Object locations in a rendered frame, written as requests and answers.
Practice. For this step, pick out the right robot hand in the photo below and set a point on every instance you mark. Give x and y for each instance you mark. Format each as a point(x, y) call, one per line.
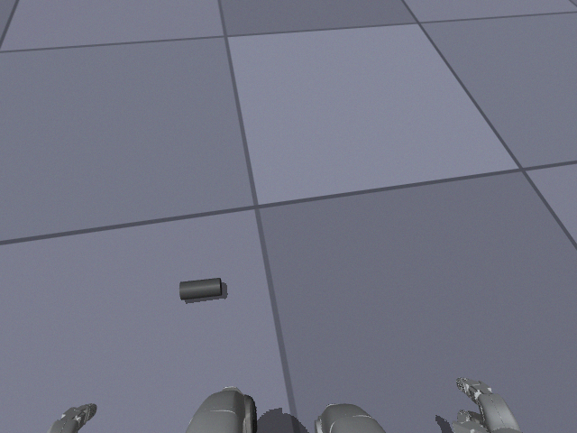
point(495, 412)

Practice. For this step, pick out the left robot hand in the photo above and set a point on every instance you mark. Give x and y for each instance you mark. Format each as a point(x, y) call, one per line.
point(73, 419)

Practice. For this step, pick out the can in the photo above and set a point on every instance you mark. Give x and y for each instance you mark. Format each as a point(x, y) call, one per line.
point(200, 288)

